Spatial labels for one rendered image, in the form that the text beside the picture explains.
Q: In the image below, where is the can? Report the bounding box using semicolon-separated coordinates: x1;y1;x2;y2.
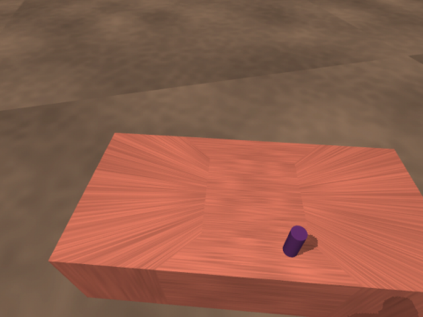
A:
283;226;307;258

